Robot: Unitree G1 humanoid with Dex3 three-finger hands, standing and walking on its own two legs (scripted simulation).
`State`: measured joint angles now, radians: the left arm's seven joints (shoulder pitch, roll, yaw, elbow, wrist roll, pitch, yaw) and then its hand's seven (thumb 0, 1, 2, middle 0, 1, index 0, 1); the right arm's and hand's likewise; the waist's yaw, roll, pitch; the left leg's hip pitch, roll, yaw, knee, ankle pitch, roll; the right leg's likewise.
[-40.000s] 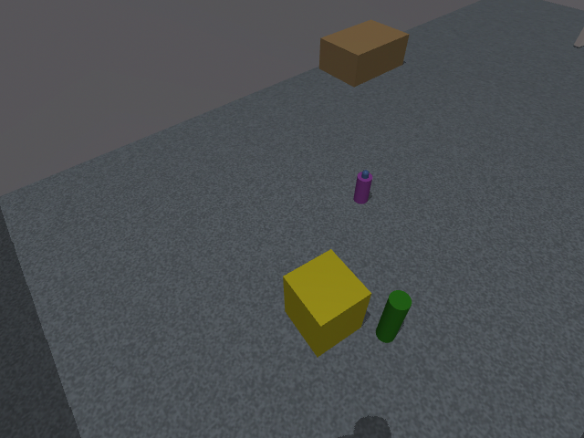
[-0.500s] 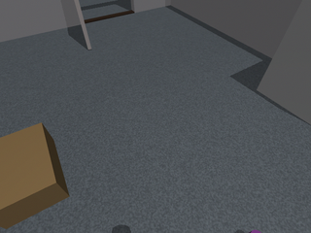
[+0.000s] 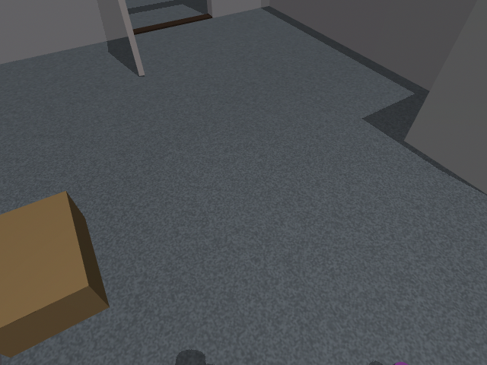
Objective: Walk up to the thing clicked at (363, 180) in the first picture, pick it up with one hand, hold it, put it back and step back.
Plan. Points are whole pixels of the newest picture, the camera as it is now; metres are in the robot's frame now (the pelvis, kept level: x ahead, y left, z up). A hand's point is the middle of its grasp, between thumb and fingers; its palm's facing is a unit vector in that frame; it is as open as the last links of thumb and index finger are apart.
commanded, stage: stand
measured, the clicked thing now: out of the picture +0.22 -0.50 -0.69
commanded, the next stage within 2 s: walk up in 0.32 s
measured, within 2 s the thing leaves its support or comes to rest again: neither
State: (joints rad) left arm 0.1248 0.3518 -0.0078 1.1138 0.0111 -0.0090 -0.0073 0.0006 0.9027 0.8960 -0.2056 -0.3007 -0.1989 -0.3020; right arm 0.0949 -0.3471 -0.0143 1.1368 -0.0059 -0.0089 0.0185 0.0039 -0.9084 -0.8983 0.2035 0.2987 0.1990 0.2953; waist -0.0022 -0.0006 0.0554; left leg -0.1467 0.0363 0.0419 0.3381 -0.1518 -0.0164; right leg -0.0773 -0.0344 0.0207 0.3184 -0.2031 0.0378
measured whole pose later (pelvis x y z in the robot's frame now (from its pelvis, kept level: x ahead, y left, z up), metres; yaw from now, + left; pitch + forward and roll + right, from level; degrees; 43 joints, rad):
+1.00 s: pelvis +0.24 -0.04 -0.03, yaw +3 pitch -1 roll -2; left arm 0.33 0.43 0.07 0.99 0.02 -0.08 -0.05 0.00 0.90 0.90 -0.21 -0.30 -0.20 -0.30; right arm 0.16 -0.41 -0.08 0.98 -0.03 -0.01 0.13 0.01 -0.91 -0.90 0.20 0.30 0.20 0.30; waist 0.05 0.00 0.05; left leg -0.48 0.10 0.02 0.60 -0.13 0.01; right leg 0.16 -0.02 -0.18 0.33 -0.46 0.03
